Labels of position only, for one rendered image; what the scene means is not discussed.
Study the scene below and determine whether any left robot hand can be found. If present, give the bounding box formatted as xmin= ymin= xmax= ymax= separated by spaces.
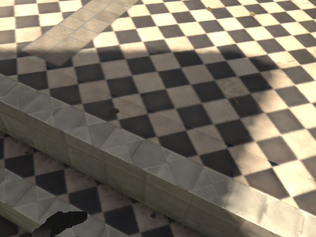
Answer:
xmin=31 ymin=211 xmax=88 ymax=237

